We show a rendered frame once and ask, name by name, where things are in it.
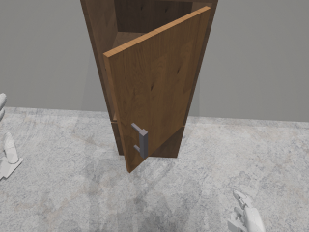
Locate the robot right hand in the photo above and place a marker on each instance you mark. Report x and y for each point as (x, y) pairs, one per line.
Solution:
(250, 218)

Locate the cupboard door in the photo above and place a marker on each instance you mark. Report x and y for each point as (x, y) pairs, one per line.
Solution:
(150, 80)

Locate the robot left hand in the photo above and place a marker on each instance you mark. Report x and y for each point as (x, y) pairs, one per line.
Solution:
(11, 161)

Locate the handle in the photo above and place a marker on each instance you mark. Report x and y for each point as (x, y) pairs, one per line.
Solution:
(143, 141)

